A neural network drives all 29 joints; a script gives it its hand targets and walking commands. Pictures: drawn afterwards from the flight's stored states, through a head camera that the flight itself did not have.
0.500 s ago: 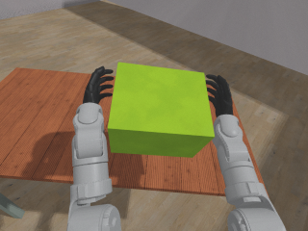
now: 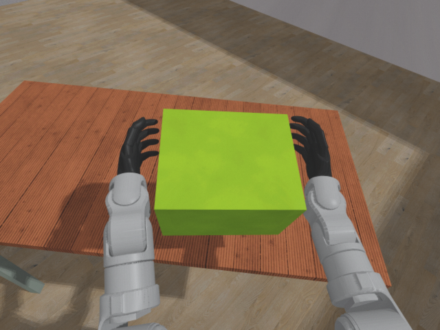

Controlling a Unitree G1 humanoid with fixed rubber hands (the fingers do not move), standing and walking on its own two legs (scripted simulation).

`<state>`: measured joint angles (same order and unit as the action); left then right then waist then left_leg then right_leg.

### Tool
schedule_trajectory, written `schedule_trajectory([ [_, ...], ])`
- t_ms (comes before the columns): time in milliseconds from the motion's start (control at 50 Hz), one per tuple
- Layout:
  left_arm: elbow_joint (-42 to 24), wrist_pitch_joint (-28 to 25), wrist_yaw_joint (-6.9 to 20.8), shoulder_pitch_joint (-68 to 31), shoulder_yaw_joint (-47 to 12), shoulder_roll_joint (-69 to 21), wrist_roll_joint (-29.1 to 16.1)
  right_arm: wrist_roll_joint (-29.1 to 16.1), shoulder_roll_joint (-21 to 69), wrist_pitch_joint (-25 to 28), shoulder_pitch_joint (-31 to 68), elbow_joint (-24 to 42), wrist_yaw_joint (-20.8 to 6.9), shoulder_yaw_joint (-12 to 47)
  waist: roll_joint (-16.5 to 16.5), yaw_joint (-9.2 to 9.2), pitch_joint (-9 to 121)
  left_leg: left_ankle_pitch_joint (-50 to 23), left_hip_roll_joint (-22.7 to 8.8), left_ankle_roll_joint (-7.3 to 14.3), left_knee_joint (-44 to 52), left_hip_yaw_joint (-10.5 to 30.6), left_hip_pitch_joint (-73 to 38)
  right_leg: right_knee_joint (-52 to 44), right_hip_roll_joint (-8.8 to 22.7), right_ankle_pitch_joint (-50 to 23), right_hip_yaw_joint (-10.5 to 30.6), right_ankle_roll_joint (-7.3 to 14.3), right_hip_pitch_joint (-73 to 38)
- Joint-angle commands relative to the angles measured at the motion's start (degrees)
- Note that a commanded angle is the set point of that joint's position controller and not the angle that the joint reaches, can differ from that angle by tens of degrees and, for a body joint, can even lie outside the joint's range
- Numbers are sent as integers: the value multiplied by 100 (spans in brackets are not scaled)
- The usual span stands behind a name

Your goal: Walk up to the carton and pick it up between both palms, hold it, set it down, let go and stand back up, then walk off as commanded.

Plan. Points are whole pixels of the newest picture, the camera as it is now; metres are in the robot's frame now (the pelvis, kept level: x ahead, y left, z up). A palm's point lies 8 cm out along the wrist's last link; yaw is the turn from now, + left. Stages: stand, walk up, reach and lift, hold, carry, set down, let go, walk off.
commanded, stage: set down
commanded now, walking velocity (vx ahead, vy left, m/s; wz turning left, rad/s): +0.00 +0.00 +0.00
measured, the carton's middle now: (224, 175) +0.35 +0.03 +0.09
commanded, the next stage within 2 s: none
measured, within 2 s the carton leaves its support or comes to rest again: neither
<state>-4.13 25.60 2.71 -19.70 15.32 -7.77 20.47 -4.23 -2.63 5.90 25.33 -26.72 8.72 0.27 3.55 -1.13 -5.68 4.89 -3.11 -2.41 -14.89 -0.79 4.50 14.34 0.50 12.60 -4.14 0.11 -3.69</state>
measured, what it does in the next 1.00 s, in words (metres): stands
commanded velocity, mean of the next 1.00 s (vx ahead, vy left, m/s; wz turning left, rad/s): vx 0.00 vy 0.00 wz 0.00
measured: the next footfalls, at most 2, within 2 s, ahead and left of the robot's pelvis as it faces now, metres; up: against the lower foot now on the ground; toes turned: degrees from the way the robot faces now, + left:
none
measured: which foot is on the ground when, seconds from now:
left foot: down 0.00-1.00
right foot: down 0.00-1.00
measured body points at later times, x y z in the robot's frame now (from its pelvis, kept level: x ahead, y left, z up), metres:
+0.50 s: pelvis +0.00 +0.00 +0.00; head +0.01 +0.02 +0.45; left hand +0.34 +0.19 +0.10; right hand +0.39 -0.12 +0.11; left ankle +0.04 +0.15 -0.75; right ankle -0.05 -0.11 -0.75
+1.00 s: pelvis +0.00 -0.01 +0.00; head +0.04 +0.00 +0.45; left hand +0.35 +0.19 +0.05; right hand +0.41 -0.12 +0.07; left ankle +0.04 +0.15 -0.75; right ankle -0.05 -0.11 -0.75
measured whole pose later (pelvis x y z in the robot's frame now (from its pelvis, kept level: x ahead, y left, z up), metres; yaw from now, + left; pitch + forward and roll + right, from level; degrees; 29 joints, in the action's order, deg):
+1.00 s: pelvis +0.00 -0.01 +0.00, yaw -1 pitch +5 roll -1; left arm 21.8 8.9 -3.5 -23.8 21.4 -10.3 18.6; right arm 3.8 -3.8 15.7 35.5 -51.6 2.3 -8.3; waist 0.8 -6.5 0.3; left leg 2.9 -4.9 -3.1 -14.2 -1.5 15.8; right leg 13.6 -1.2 10.4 -3.3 1.3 8.2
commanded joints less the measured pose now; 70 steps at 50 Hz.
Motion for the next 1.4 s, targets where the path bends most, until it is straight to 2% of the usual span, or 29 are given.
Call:
schedule_trajectory([
  [0, -187, -278, 749, -2280, -2517, -2061, -506, 180, 2166, 480, 3344, 1335, -558, 2029, -195, -22, 2246, -1618, 359, 252, -264, -456, -1497, -98, -170, -1884, -355, -321, 387],
  [220, 95, -498, 587, -2425, -2514, -2231, -493, 340, 2094, 631, 3512, 935, -698, 1717, -276, -88, 2441, -1632, 296, 219, -293, -450, -1496, -210, -205, -1353, -371, -187, 714],
  [340, 360, -630, 484, -2574, -2403, -2325, -456, 462, 2105, 657, 3615, 504, -830, 1465, -328, -155, 2480, -1609, 261, 229, -315, -459, -1482, -270, -210, -985, -365, -114, 947],
  [640, 996, -1170, 259, -2736, -2166, -2560, -396, 696, 2180, 916, 3759, -406, -1024, 1108, -343, -332, 2889, -2348, 199, 198, -512, -481, -1468, -272, -240, -1312, -356, -40, 1197],
  [780, 1419, -1567, 144, -2942, -2058, -2669, -422, 843, 2256, 1094, 3835, -924, -1100, 920, -331, -369, 3098, -2467, 175, 180, -528, -493, -1361, -266, -244, -1349, -342, -9, 1348],
  [1040, 2474, -2530, -174, -3447, -1493, -2746, -417, 1153, 2422, 1385, 4082, -2095, -1315, 556, -247, -669, 3505, -2469, 119, 176, -427, -599, -924, -235, -268, -1328, -233, 28, 1650],
  [1200, 3034, -3218, -358, -3757, -1321, -2743, -508, 1306, 2468, 1553, 4255, -2976, -1378, 404, -214, -810, 3914, -2536, 94, 155, -459, -629, -574, -147, -286, -1591, -80, 10, 1732],
  [1380, 3612, -3928, -500, -3960, -1246, -2718, -625, 1467, 2513, 1758, 4387, -3826, -1361, 313, -154, -854, 4352, -2702, 88, 101, -559, -572, -133, 39, -302, -2256, 78, -66, 1593],
])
